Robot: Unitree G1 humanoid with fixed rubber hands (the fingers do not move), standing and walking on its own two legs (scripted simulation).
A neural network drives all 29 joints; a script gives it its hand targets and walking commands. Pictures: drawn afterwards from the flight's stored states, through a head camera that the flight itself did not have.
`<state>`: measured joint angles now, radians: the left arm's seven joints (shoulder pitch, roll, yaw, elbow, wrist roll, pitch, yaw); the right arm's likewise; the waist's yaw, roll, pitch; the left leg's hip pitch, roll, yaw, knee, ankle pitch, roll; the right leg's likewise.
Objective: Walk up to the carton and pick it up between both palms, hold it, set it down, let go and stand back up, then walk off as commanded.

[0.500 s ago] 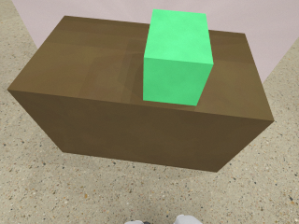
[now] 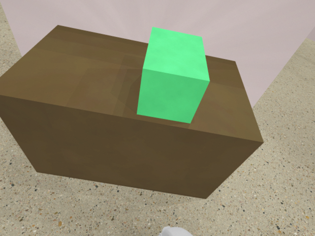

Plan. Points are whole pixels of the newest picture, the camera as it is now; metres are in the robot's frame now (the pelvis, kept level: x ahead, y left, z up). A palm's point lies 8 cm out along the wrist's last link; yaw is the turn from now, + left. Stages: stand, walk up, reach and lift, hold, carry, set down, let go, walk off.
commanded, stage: walk up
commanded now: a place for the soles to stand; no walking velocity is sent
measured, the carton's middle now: (170, 73) +0.72 -0.06 +0.01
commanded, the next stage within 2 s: none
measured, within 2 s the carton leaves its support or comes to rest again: neither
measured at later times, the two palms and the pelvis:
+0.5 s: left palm out of the picture +0.14 +0.13 -0.08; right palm out of the picture +0.07 -0.49 -0.12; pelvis +0.07 -0.18 +0.01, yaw -5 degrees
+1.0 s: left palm (166, 211) +0.22 -0.03 -0.10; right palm out of the picture +0.07 -0.64 -0.15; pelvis +0.07 -0.31 -0.02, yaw -12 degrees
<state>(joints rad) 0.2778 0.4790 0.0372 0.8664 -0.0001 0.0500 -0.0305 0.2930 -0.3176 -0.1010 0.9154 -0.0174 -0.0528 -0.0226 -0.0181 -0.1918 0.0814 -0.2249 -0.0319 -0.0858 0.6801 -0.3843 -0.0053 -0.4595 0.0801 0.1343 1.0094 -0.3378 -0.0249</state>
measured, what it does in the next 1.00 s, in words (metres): steps to the right: right foot, then left foot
